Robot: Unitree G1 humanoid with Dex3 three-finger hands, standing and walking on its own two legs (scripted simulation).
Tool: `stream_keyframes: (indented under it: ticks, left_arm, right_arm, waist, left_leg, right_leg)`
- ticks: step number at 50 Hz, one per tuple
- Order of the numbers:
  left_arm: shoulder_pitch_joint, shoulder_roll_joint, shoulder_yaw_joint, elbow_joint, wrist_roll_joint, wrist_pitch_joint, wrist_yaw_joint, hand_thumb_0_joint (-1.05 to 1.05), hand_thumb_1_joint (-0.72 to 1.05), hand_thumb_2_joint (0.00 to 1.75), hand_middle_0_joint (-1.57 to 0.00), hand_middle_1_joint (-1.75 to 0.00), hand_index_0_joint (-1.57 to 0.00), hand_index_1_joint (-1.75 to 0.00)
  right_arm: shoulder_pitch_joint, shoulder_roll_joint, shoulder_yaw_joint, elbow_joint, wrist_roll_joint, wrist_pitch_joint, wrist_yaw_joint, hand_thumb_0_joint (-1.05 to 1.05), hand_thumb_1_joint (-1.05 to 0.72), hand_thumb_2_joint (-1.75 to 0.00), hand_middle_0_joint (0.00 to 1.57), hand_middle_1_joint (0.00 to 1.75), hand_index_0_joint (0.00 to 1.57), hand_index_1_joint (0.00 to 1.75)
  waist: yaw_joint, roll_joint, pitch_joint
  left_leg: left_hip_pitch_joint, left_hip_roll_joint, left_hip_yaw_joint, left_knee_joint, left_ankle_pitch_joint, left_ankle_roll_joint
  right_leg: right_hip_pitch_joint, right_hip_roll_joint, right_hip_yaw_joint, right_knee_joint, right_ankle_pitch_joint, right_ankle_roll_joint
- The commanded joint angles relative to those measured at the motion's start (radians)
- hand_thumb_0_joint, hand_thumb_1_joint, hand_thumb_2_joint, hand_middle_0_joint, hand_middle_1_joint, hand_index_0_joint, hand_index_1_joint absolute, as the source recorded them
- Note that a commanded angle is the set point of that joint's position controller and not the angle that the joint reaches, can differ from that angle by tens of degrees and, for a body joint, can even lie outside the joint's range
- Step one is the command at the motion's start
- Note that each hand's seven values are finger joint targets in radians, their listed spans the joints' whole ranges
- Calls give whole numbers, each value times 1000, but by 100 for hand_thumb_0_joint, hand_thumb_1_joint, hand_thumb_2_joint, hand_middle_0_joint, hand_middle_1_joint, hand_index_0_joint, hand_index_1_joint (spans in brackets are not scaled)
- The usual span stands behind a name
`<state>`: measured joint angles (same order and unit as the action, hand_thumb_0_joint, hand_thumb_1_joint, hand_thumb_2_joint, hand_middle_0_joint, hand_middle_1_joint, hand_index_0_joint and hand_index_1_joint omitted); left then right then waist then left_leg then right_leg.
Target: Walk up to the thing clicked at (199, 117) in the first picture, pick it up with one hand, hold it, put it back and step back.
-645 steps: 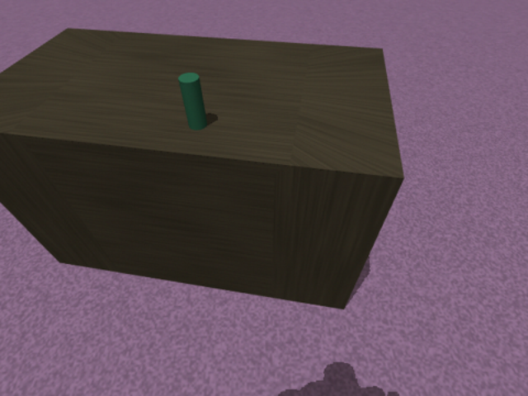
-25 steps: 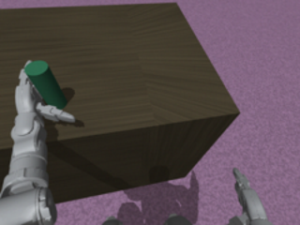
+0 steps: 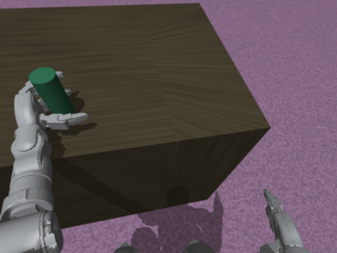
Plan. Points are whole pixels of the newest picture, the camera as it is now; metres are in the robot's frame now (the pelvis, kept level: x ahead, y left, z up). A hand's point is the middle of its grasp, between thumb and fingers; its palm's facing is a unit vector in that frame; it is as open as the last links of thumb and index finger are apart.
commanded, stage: close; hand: left
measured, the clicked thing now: (55, 98) +0.47 +0.22 +0.10
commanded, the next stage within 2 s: settle in 0.26 s
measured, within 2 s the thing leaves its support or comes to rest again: leaves its support in 0.54 s
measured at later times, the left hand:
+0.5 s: hand (61, 105) +0.47 +0.21 +0.08, palm faces +0.19 -0.98 -0.02, open 6.5 cm
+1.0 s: hand (55, 84) +0.48 +0.21 +0.13, palm faces +0.19 -0.98 -0.02, open 6.5 cm
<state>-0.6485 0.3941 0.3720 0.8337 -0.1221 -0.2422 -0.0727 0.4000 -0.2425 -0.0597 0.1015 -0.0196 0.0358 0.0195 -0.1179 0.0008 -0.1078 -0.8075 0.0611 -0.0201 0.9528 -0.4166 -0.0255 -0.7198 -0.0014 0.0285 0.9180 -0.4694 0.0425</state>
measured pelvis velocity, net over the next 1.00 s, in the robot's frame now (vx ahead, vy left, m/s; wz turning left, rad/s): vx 0.01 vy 0.00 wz -0.01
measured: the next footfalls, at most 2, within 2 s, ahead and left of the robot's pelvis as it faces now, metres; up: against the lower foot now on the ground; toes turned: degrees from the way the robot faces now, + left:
none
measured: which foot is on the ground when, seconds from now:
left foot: down 0.00-1.00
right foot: down 0.00-1.00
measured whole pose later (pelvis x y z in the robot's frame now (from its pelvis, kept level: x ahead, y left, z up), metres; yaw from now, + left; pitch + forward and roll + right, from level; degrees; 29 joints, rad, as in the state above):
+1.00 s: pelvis +0.01 +0.00 +0.01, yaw +0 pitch +14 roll -1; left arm -0.73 0.41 0.36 0.84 -0.12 -0.13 -0.06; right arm 0.37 -0.24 -0.04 0.17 0.00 0.05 0.01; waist -0.10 0.03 -0.11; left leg -0.73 0.06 0.00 0.89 -0.41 -0.02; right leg -0.65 -0.01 0.04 0.86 -0.45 0.05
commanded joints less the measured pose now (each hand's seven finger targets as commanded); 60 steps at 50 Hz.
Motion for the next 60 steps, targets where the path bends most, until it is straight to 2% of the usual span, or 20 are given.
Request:
stream_keyframes:
  ticks: [1,7,11,15,18,19,22,24,25,28,30,32,36,37,49,50,53,54,58,60]
  left_arm:
    - [-414,220,24,-122,2,-50,13,0,-8,64,-100,-83,-100,-83]
    - [-440,265,65,-52,11,-83,5,0,10,74,-112,-95,-113,-94]
    - [-473,291,68,-116,6,-116,-2,0,28,82,-118,-102,-119,-101]
    - [-418,256,50,-127,4,-103,-12,0,42,106,-132,-123,-132,-123]
    - [-474,269,48,-165,0,-94,-7,0,53,129,-143,-140,-143,-141]
    - [-490,285,50,-166,3,-93,-3,0,61,132,-136,-135,-135,-138]
    - [-485,299,51,-175,12,-90,9,0,74,135,-134,-135,-132,-137]
    - [-502,268,17,-200,7,-87,4,0,74,138,-135,-139,-134,-140]
    - [-547,328,50,-285,2,-93,7,0,72,134,-135,-137,-134,-138]
    - [-513,295,39,-253,-8,-61,10,0,57,132,-137,-140,-137,-141]
    - [-482,239,5,-207,-9,-38,3,0,53,132,-135,-139,-135,-140]
    - [-500,284,21,-222,-1,-23,6,0,51,130,-133,-137,-133,-139]
    - [-522,257,12,-227,-4,5,8,0,53,132,-135,-138,-134,-139]
    - [-524,266,22,-208,-6,12,9,0,53,133,-134,-138,-134,-140]
    - [-567,292,31,-280,-11,39,17,0,52,133,-133,-138,-133,-140]
    - [-563,298,37,-250,-12,44,19,0,52,134,-134,-139,-134,-140]
    - [-605,290,28,-282,-7,51,23,0,52,135,-135,-139,-135,-141]
    - [-563,303,35,-235,-1,60,24,0,53,136,-133,-139,-133,-141]
    - [-596,282,14,-282,0,72,27,0,57,137,-136,-141,-136,-142]
    - [-614,270,1,-292,-5,75,25,0,54,136,-135,-140,-136,-142]
  right_arm:
    - [-36,-135,-80,-165,4,-52,-14,0,52,-5,5,5,5,5]
    - [-15,-146,-95,-174,-1,-50,-5,0,54,-4,5,5,5,5]
    - [32,-141,-85,-168,-4,-56,2,0,54,-4,5,5,5,5]
    - [25,-133,-74,-165,-2,-47,0,0,54,-5,5,5,5,5]
    - [-52,-120,-56,-164,1,-50,-3,0,54,-5,5,5,5,5]
    - [-48,-103,-42,-138,1,-48,-5,0,55,-5,5,5,5,5]
    - [-81,-179,-107,-211,1,-52,-23,0,55,-5,5,5,5,5]
    - [-18,-130,-58,-177,2,-41,-23,0,56,-5,5,5,5,5]
    - [0,-140,-77,-154,5,-36,-28,0,56,-5,5,5,5,5]
    - [15,-118,-54,-166,12,-35,-27,0,54,-5,5,5,5,5]
    - [24,-110,-45,-160,13,-33,-27,0,55,-5,5,5,5,5]
    - [44,-94,-29,-94,16,-29,-24,0,55,-5,5,5,5,5]
    - [-32,-110,-45,-149,17,-38,-20,0,55,-5,5,5,5,5]
    - [-24,-140,-78,-130,15,-39,-23,0,56,-5,5,5,5,5]
    - [-30,-106,-48,-81,26,-39,-19,0,56,-5,5,5,5,5]
    - [-42,-133,-76,-90,28,-40,-24,0,56,-5,5,5,5,5]
    - [-21,-89,-36,-38,28,-41,-19,0,56,-5,5,5,5,5]
    - [-35,-126,-75,-40,28,-40,-25,0,57,-5,5,5,5,5]
    - [-74,-99,-47,-41,31,-49,-17,0,57,-5,5,5,5,5]
    - [-52,-117,-73,-14,32,-51,-23,0,56,-5,5,5,5,5]
  waist:
    - [-2,81,-400]
    - [-22,25,-358]
    - [-18,88,-442]
    - [-7,111,-495]
    - [13,122,-450]
    - [9,126,-441]
    - [-7,97,-478]
    - [-4,123,-482]
    - [6,138,-502]
    - [-4,98,-500]
    - [-13,90,-451]
    - [1,121,-393]
    - [4,110,-433]
    - [0,117,-417]
    - [29,86,-473]
    - [15,70,-457]
    - [21,95,-440]
    - [17,87,-425]
    - [33,116,-440]
    - [15,90,-442]
  left_leg:
    - [343,-17,11,-86,358,40]
    - [251,-25,15,-90,231,45]
    - [318,-22,10,-73,280,38]
    - [365,-13,4,-60,392,33]
    - [320,-20,13,-72,304,34]
    - [298,-20,16,-74,277,35]
    - [333,-18,15,-85,271,37]
    - [370,-19,16,-84,323,35]
    - [378,-21,16,-84,343,35]
    - [381,-24,24,-81,372,44]
    - [386,-21,20,-95,374,40]
    - [377,-22,22,-106,364,38]
    - [404,-21,24,-112,379,40]
    - [403,-20,24,-114,374,39]
    - [443,-20,22,-127,471,42]
    - [432,-24,28,-130,455,45]
    - [437,-28,35,-140,439,45]
    - [439,-26,34,-147,432,45]
    - [469,-22,29,-158,434,39]
    - [464,-25,32,-160,431,44]
  right_leg:
    - [80,27,-45,-100,374,-36]
    - [62,28,-44,-98,292,-34]
    - [45,33,-51,-81,312,-38]
    - [55,35,-55,-67,380,-41]
    - [49,32,-47,-81,315,-42]
    - [52,28,-42,-84,304,-40]
    - [81,28,-40,-91,309,-40]
    - [80,33,-46,-89,342,-42]
    - [97,32,-46,-87,362,-40]
    - [140,29,-41,-99,418,-30]
    - [113,33,-47,-106,405,-32]
    - [91,31,-48,-116,382,-34]
    - [116,29,-45,-125,402,-33]
    - [111,29,-45,-127,395,-34]
    - [200,26,-46,-142,486,-28]
    - [210,24,-43,-148,489,-25]
    - [197,22,-38,-160,484,-24]
    - [191,23,-42,-167,467,-25]
    - [189,24,-46,-175,446,-31]
    - [210,23,-42,-183,471,-25]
